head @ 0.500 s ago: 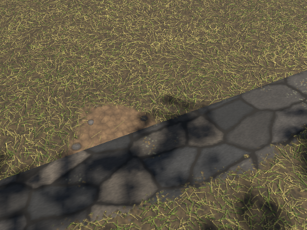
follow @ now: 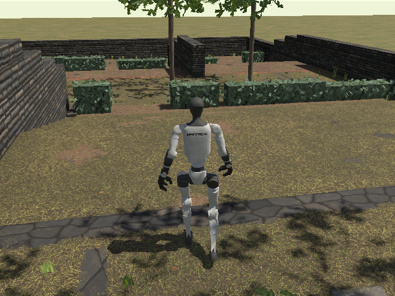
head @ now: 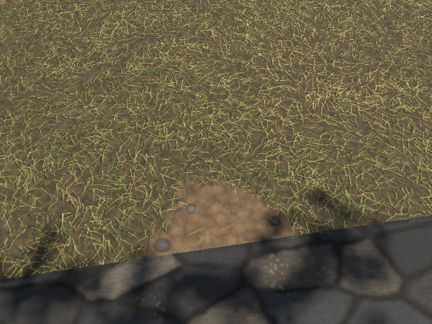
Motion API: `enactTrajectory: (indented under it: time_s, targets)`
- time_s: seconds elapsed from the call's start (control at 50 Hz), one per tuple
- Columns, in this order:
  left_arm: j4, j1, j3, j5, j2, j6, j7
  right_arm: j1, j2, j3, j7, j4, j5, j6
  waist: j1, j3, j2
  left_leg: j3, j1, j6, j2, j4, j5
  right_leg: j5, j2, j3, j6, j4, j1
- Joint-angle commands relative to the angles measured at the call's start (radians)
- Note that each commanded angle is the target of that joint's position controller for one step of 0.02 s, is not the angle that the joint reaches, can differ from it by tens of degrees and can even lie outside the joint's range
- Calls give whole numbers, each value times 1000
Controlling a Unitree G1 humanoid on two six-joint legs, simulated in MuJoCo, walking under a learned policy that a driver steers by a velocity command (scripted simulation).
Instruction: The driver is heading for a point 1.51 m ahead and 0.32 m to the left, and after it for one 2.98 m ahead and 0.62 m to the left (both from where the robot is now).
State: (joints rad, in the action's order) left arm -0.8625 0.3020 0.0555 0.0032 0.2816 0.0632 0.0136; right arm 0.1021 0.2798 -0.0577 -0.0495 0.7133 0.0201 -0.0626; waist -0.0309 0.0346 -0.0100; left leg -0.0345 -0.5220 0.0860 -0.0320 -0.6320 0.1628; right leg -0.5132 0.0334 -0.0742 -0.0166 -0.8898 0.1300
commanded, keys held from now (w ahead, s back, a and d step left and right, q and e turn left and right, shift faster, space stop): w+q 0.50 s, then w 0.50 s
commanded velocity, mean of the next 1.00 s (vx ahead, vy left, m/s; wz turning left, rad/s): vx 0.50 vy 0.00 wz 0.40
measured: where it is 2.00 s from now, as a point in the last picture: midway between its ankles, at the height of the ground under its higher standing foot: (161, 229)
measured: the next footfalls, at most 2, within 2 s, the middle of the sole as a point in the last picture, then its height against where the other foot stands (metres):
right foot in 0.44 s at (257, 323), level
left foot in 0.94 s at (147, 271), level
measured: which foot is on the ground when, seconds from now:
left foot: down 0.00-0.46, up 0.48-0.92, down 0.94-1.00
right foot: up 0.00-0.42, down 0.44-0.94, up 0.96-1.00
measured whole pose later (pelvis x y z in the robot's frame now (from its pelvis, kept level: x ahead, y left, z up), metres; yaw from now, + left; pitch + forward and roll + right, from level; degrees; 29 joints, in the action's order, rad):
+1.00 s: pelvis +0.51 +0.12 +0.01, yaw +23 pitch +2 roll -1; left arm -0.89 0.37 0.05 -0.02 0.30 0.07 -0.01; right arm 0.07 0.26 -0.04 -0.03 0.63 0.00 -0.07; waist -0.07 0.03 0.00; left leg -0.03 -0.46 0.05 0.00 -0.58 0.15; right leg -0.50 0.03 0.00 0.00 -0.83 0.17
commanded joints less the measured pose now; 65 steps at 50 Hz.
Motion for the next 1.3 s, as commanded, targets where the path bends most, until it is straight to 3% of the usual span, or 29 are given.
enactTrajectory:
  time_s: [0.02, 0.04, 0.06, 0.1, 0.2, 0.26, 0.34, 0.4, 0.44, 0.46, 0.48, 0.5, 0.52, 0.54, 0.56, 0.62, 0.68, 0.78, 0.86, 0.9, 0.94, 0.96, 0.98, 1.0, 1.02, 1.06, 1.16, 1.24, 1.3]
  targets:
    - [144, -78, 14, -37, 137, 83, -24, 297, 178, -57, 15, -8, -4, -9, 145, -258, -111, 666, 808, 247, 322, 319, 90, 43, -8, 174, 42, -467, 703]
    - [149, -105, 10, -26, 126, 90, -18, 231, 163, -52, 17, -24, -3, -10, 106, -179, -11, 557, 657, 221, 283, 325, -11, 127, 35, 164, 46, -391, 665]
    - [148, -113, 19, -3, 133, 88, -10, 172, 137, -44, 18, -42, -8, -8, 69, -126, 11, 481, 523, 208, 253, 344, -119, 170, 61, 158, 37, -313, 602]
    - [154, -82, 26, 8, 126, 63, -9, 130, 116, -37, 23, -66, -18, -7, 18, -106, -25, 420, 395, 212, 212, 389, -217, 205, 81, 162, 16, -241, 507]
    - [198, -192, 14, 17, 75, 38, -1, 192, 159, -51, 53, -51, -4, -8, 41, -54, -38, 303, 292, 183, 147, 410, -296, 424, 46, 129, -46, 35, 512]
    - [224, -298, 4, 8, 53, 47, -12, 235, 159, -51, 63, -37, 3, 3, 85, -47, -69, 288, 281, 138, 111, 387, -205, 581, -2, 124, -46, 247, 445]
    - [256, -379, 11, -7, 80, 63, -31, 288, 157, -52, 68, -16, 9, 15, 110, -37, -81, 385, 362, 123, 147, 322, -132, 577, -35, 147, -27, 376, 408]
    - [251, -334, 27, -10, 114, 77, -37, 271, 159, -56, 74, -20, 6, 26, 74, -44, -118, 466, 427, 103, 172, 238, -162, 460, -43, 156, 10, 426, 333]
    - [213, -150, 52, 4, 159, 87, -27, 232, 112, -40, 69, -42, 0, 26, -23, -159, -106, 423, 366, 55, 98, 41, -244, 477, 7, 167, 76, 465, 30]
    - [200, 14, 67, 14, 220, 84, -17, 236, 59, -19, 67, -67, -20, 22, -83, -307, 14, 325, 218, 14, 24, -243, -49, 441, 185, 344, 139, 442, -248]
    - [162, 71, 80, 17, 266, 69, -25, 390, 20, -6, 66, -89, 13, 14, -4, -397, 378, 229, -140, -42, -86, -526, 443, 231, 384, 803, 293, 528, -519]
    - [185, 37, 58, -7, 164, 63, -27, 375, 128, -23, 68, -55, 21, 14, -26, -305, 243, 249, -250, -55, 4, -648, 408, 41, 382, 826, 265, 567, -458]
    - [190, 6, 44, -7, 111, 57, -23, 264, 168, -35, 66, -65, 12, 18, -55, -180, 138, 222, -268, -63, 31, -667, 306, 68, 331, 668, 223, 583, -329]
    - [188, -34, 35, 3, 103, 51, -25, 213, 149, -33, 67, -73, 1, 20, -37, -108, 63, 193, -231, -70, 60, -646, 236, 187, 286, 555, 206, 604, -202]
    - [176, -56, 30, 7, 88, 48, -28, 178, 130, -33, 63, -85, -9, 17, -20, -54, 57, 189, -213, -71, 81, -599, 196, 282, 249, 481, 209, 630, -111]
    - [149, -64, 24, 5, 75, 58, -33, 195, 71, -24, 51, -84, 4, 20, 22, -38, 112, 154, -135, -72, 110, -498, 169, 405, 196, 341, 222, 693, -7]
    - [119, -51, 37, -7, 123, 61, -32, 121, 46, -10, 48, -109, -12, 17, 20, -24, 88, 123, -165, -85, 133, -343, 86, 521, 207, 272, 250, 732, -8]
    - [79, 0, 41, -23, 163, 40, -28, -32, 28, 8, 26, -135, -7, -6, -35, -10, 81, 54, -71, -86, 114, -51, -137, 565, 167, 145, 212, 732, -9]
    - [39, 58, 44, -35, 187, 20, -28, -111, 53, 1, 14, -170, 3, -11, -45, 11, 100, 40, -42, -56, 90, 55, -94, 571, 219, 159, 193, 695, -92]
    - [28, 46, 48, -39, 203, 9, -23, -63, 78, -11, 12, -163, -2, -13, 3, -11, 108, 16, 60, -24, 62, 112, -58, 700, 227, 145, 170, 619, -117]
    - [28, 41, 31, -32, 166, 6, -16, 185, 156, -54, 26, -89, -14, -10, 126, -166, 71, 16, 441, 31, 53, 141, -89, 849, 144, 58, 113, 309, -12]
    - [64, 57, 2, -2, 91, 14, -14, 344, 243, -74, 40, -68, -31, -2, 166, -313, -97, 328, 755, 121, 290, 140, -74, 523, 60, 4, 56, -49, 260]
    - [70, 131, -17, -8, 39, 34, -18, 357, 275, -74, 34, -62, -25, -2, 118, -401, -295, 736, 897, 240, 432, 283, 85, -70, -66, 100, 30, -289, 528]
    - [68, 67, 9, -32, 141, 44, -25, 324, 188, -50, 29, -64, -14, -6, 137, -304, -181, 692, 831, 209, 399, 315, 185, -49, -4, 169, 37, -384, 639]
    - [89, -3, 15, -42, 158, 50, -30, 262, 157, -37, 27, -68, -9, -9, 120, -183, -142, 546, 705, 175, 362, 331, 136, 47, 39, 145, 49, -369, 667]
    - [88, -42, 18, -17, 137, 43, -23, 161, 111, -23, 19, -75, -21, -14, 60, -84, -70, 385, 490, 149, 284, 385, -41, 185, 96, 133, 40, -273, 586]
    - [79, -26, 8, 3, 71, 0, -11, 118, 117, -25, 29, -34, -28, -36, -12, -63, -62, 154, 331, 155, 236, 410, -637, 296, 81, 110, -22, -111, 455]
    - [105, -153, -9, 4, 36, 3, -21, 152, 135, -27, 49, 7, -27, -18, 34, -71, -65, 58, 330, 109, 188, 397, -634, 532, 43, 86, -13, 183, 366]
    - [120, -208, -5, 2, 59, 5, -31, 186, 145, -26, 54, 48, -22, -5, 55, -82, -71, 82, 393, 105, 215, 366, -578, 574, 20, 99, 0, 283, 329]
Velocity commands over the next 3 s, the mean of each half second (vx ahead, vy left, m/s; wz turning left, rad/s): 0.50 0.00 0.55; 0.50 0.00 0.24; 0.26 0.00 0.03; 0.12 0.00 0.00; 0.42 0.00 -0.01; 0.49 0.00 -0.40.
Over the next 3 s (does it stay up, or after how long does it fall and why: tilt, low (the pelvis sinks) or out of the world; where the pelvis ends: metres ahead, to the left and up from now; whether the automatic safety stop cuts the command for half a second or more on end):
stays up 1.21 0.45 0.01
